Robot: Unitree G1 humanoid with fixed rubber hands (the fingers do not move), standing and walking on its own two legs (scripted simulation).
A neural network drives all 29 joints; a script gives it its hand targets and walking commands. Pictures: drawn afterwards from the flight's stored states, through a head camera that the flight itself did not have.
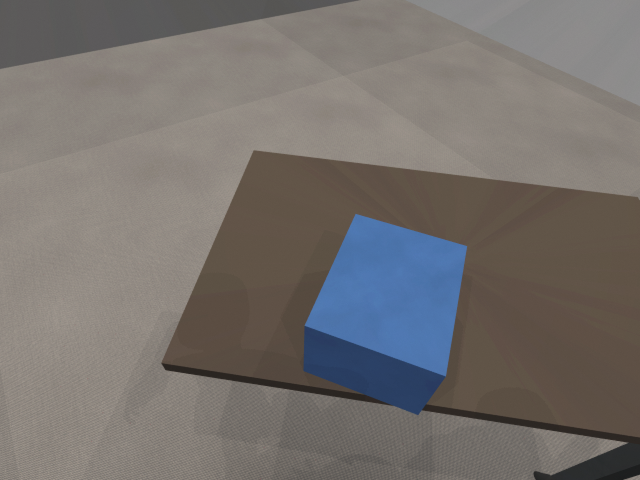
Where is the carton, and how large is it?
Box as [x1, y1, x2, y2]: [303, 214, 466, 414]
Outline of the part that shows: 355,214 306,321 304,328 303,370 418,414 445,376 466,246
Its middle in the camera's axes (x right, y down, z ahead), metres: +0.10 +0.10 +0.60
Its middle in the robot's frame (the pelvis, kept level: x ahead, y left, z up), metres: +0.40 -0.09 -0.04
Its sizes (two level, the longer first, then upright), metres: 0.223 0.182 0.142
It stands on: a table, 0.64 m high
